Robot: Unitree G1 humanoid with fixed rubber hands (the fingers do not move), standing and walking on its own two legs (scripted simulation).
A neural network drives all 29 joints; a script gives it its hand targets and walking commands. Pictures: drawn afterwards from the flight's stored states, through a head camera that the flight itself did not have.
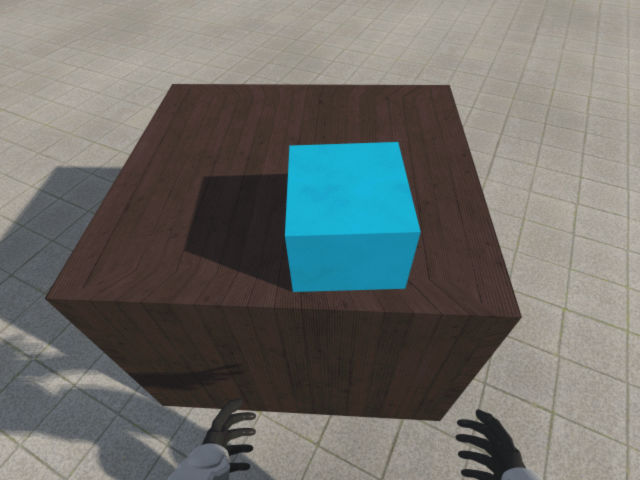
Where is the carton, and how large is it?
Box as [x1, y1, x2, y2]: [285, 142, 420, 291]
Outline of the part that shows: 397,142 289,146 285,240 293,291 405,287 420,231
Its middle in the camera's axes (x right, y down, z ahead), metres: +0.05 -0.05 +0.72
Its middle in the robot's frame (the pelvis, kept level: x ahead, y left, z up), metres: +0.57 -0.03 -0.05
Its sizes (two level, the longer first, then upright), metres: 0.228 0.207 0.158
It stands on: a pedestal, 0.65 m high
